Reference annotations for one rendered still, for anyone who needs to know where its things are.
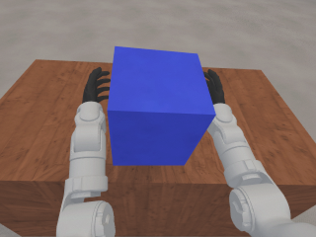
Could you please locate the robot right upper arm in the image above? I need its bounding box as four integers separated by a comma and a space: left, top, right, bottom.
229, 183, 316, 237

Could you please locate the robot left upper arm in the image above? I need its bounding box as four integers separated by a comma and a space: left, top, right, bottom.
56, 200, 116, 237

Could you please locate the left robot hand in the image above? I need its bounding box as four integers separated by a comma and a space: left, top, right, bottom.
82, 67, 111, 104

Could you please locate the right robot forearm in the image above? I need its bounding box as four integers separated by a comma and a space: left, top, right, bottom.
207, 103, 291, 218

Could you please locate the left robot forearm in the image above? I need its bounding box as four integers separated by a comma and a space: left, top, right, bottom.
56, 101, 109, 237

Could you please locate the pedestal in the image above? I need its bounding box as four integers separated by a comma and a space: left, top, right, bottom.
0, 59, 316, 237

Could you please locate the carton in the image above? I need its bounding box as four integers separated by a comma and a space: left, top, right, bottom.
107, 46, 216, 166

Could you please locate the right robot hand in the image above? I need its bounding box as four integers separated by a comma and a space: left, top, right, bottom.
203, 69, 225, 105

